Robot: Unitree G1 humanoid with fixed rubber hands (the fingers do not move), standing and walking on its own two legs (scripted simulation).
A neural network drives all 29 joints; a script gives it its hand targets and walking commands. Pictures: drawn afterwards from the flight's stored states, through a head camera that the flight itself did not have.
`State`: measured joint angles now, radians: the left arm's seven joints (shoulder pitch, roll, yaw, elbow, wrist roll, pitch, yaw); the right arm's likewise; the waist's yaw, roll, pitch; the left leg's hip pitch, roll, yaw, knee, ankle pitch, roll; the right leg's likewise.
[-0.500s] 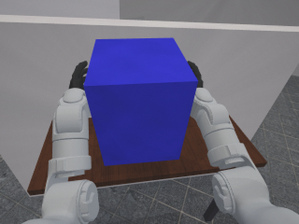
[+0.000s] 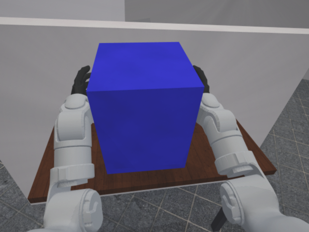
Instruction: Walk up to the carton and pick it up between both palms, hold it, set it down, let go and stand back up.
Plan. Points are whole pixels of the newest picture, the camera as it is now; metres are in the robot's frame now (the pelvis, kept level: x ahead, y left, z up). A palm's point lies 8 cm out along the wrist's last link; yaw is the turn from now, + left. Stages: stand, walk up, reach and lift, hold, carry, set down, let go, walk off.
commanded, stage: hold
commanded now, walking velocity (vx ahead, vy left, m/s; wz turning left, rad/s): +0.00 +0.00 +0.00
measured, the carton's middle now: (143, 107) +0.36 +0.00 +0.20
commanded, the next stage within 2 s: none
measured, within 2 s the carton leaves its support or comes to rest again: neither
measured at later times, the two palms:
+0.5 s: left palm (81, 96) +0.36 +0.15 +0.23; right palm (200, 96) +0.36 -0.14 +0.23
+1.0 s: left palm (76, 98) +0.36 +0.16 +0.22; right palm (196, 92) +0.37 -0.13 +0.24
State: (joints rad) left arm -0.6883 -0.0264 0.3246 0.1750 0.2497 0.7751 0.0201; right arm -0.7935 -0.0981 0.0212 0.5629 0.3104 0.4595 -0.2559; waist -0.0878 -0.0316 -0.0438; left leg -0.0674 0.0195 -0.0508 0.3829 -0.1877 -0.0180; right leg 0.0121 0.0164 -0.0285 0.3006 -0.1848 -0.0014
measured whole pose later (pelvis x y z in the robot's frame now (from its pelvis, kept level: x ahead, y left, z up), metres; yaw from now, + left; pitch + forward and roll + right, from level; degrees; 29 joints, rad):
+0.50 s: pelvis +0.00 +0.00 +0.00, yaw -1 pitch -7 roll -1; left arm -0.71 -0.02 0.33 0.20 0.26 0.77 0.02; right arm -0.81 -0.10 0.02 0.58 0.31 0.45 -0.25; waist -0.08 -0.03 -0.05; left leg -0.08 0.02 -0.04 0.39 -0.19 -0.01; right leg -0.01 0.02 -0.01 0.30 -0.18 0.00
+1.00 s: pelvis +0.00 +0.00 +0.00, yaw +0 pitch -7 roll -1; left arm -0.69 -0.02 0.33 0.19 0.25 0.77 0.02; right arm -0.83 -0.10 0.01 0.59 0.32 0.48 -0.26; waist -0.08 -0.04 -0.05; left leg -0.08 0.01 -0.06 0.39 -0.19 -0.01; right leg 0.01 0.02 -0.02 0.29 -0.18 0.00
